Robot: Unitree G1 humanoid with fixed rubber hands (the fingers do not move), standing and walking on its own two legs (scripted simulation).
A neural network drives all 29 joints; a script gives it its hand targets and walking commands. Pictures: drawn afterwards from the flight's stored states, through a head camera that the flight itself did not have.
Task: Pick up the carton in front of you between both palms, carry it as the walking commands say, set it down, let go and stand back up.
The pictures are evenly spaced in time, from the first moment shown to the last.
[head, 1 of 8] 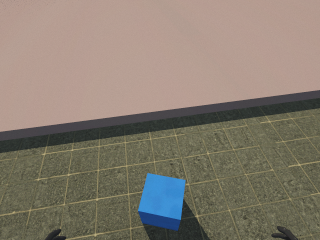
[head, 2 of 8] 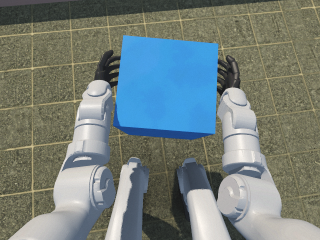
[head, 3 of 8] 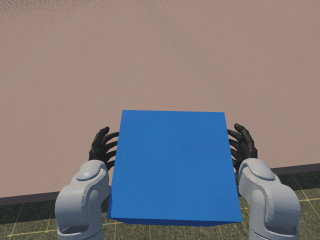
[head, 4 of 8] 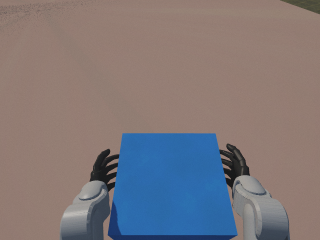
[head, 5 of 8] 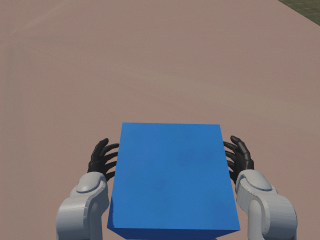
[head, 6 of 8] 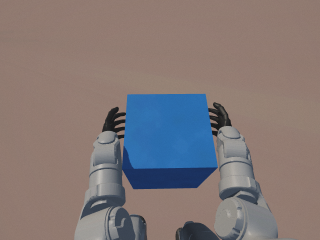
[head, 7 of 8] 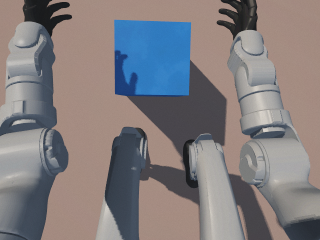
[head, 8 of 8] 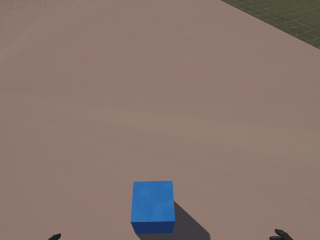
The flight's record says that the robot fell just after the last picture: no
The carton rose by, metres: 0.86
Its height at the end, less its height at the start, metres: +0.11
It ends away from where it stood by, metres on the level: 5.63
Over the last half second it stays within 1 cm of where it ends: yes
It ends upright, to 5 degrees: yes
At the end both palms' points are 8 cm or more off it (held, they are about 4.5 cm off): yes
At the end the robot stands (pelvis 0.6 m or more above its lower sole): yes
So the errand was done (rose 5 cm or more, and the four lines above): yes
